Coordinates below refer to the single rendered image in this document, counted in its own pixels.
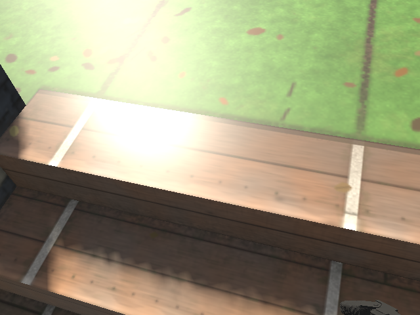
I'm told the robot right hand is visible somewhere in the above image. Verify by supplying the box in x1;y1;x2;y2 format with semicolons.
340;300;401;315

